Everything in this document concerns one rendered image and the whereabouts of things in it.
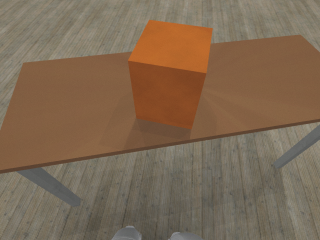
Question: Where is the left robot thigh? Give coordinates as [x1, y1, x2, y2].
[112, 227, 142, 240]

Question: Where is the carton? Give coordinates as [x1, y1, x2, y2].
[128, 20, 213, 129]

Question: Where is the table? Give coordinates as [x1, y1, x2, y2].
[0, 34, 320, 207]

